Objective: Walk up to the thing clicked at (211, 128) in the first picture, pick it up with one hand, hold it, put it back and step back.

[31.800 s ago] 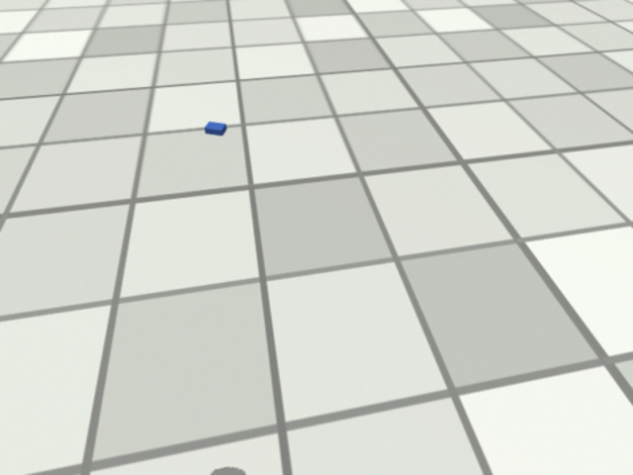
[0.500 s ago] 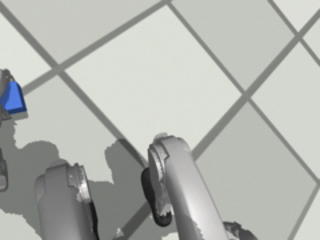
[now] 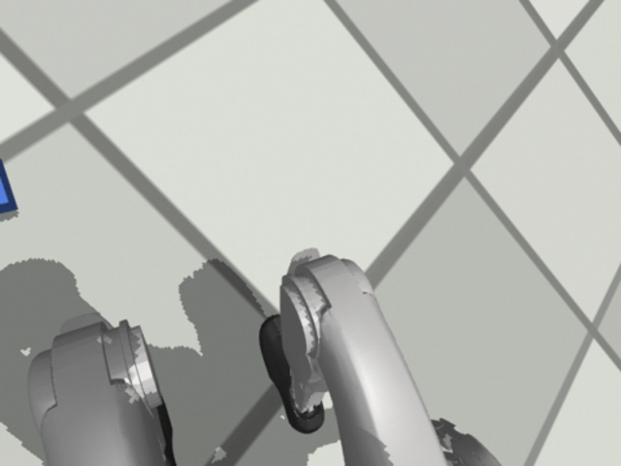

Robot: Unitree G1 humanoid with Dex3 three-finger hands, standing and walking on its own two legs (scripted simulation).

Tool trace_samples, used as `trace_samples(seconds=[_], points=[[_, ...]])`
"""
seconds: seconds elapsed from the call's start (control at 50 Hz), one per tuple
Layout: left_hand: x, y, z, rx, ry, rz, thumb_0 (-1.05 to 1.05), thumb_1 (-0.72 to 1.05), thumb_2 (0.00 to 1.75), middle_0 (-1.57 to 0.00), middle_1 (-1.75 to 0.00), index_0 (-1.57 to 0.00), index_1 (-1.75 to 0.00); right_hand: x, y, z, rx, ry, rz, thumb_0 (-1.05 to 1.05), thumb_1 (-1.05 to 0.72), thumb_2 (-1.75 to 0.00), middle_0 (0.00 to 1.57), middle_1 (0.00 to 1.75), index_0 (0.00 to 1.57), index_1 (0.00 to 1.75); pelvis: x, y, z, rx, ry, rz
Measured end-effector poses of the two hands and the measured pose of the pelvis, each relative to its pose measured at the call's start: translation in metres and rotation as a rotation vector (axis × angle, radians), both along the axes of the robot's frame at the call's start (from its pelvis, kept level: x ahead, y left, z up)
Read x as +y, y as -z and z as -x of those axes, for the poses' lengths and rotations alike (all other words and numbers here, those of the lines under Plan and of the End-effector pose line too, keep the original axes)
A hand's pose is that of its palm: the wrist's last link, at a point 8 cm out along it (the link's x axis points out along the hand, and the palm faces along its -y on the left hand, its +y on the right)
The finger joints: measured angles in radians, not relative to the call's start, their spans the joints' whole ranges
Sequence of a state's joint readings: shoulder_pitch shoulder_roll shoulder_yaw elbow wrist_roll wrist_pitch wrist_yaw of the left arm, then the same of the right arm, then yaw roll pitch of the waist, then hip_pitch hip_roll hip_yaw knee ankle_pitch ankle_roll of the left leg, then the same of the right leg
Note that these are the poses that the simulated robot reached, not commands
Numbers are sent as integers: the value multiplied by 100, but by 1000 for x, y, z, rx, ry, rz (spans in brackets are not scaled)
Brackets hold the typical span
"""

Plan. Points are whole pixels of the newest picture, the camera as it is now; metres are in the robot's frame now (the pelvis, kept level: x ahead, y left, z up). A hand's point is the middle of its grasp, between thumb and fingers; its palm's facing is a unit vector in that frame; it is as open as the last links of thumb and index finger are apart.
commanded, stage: rest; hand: left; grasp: from above
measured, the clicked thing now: out of the picture +0.49 +0.29 -0.24
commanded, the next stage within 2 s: open in 1.36 s
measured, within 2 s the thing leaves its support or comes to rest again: rests again in 1.02 s
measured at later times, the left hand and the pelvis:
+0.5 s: hand out of the picture +0.48 +0.28 -0.24, palm faces -0.45 -0.13 -0.88, open 9.6 cm; pelvis +0.00 +0.00 -0.01, yaw -3 degrees
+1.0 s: hand out of the picture +0.49 +0.28 -0.26, palm faces -0.45 -0.12 -0.89, open 9.6 cm; pelvis +0.00 +0.01 -0.01, yaw -5 degrees
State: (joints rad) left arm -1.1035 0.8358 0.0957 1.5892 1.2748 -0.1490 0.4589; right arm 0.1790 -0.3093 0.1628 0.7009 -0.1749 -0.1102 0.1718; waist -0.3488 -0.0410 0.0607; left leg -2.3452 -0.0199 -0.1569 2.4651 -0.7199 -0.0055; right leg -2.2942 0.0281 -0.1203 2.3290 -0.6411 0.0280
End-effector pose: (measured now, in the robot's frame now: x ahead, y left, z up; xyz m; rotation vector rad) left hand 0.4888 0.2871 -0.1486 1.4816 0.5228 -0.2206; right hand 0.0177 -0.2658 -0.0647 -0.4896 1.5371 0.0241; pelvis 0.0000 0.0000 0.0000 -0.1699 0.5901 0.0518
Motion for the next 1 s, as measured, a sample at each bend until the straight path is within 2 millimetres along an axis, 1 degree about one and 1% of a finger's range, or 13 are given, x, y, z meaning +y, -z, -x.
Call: trace_samples(seconds=[0.18, 0.32, 0.62, 0.86, 1.0], points=[[-3, 15, -3, -3, -8, 12, -1, 7, 37, -78, -38, -80, -36, 3, -4, 6, 7, -19, -3, 0, -90, -89, 20, 30, 20, 30, 1, 4, 1, -15, 10, 14], [-2, 25, -2, -3, -29, 20, -1, 8, 36, -77, -38, -80, -36, 3, -9, 10, 8, -43, 5, 0, -89, -89, 20, 30, 20, 30, 1, 7, 2, -33, 16, 24], [-2, 42, -2, -3, -21, 25, -1, 9, 35, -76, -39, -79, -37, 9, -20, 22, 27, -78, 13, 0, -90, -89, 20, 30, 20, 30, 4, 11, 5, -66, 30, 51], [-5, 52, -5, -11, -19, 25, -1, 9, 32, -77, -38, -79, -36, 19, -25, 22, 24, -103, -15, 0, -90, -89, 20, 30, 20, 30, 7, 11, 5, -75, 35, 66], [-5, 55, -7, -2, -25, 17, -1, 9, 32, -77, -38, -80, -36, 21, -25, 20, 24, -113, -35, 0, -90, -89, 20, 30, 20, 30, 7, 10, 5, -71, 39, 70]])
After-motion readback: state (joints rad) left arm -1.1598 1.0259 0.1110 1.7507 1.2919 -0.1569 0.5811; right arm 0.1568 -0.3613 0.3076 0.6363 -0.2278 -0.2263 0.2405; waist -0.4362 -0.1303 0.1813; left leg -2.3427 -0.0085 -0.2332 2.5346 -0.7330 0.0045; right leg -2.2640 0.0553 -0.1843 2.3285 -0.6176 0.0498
